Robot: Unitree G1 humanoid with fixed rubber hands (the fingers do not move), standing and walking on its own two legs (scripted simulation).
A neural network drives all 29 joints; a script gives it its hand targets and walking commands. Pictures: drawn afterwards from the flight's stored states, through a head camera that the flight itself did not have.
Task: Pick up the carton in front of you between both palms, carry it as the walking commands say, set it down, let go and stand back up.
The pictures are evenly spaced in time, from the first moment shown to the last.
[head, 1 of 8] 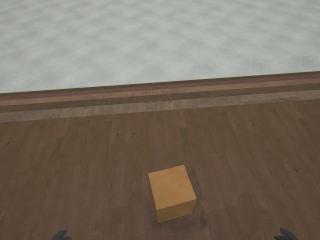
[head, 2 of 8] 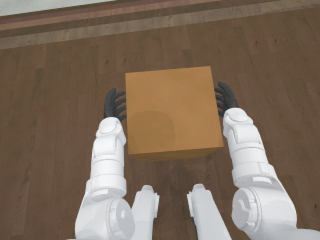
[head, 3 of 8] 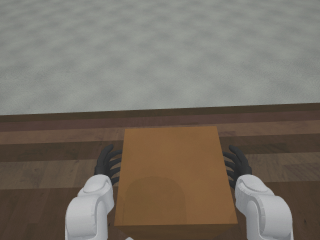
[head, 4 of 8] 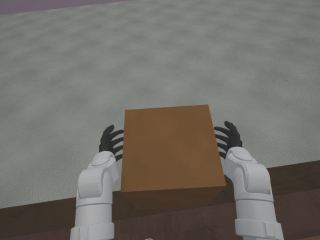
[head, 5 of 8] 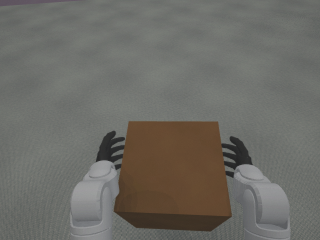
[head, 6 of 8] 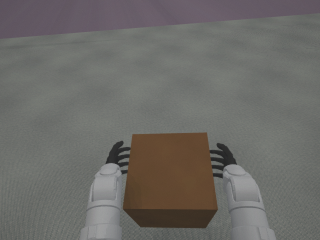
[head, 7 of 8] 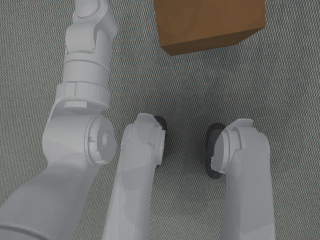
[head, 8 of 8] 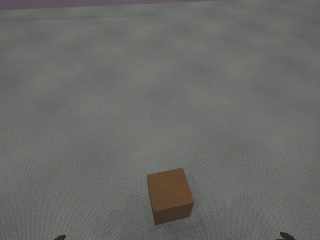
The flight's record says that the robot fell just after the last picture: no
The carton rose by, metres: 0.69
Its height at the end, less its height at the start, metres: -1.07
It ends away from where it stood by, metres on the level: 5.75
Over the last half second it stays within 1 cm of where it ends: yes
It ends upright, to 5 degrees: yes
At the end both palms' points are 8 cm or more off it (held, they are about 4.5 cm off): yes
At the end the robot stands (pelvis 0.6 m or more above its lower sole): yes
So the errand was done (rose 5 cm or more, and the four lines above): yes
